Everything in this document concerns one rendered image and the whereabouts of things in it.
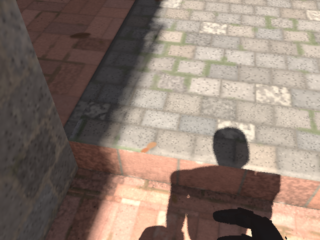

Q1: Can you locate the robot right hand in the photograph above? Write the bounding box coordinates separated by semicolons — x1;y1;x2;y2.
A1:
213;207;287;240

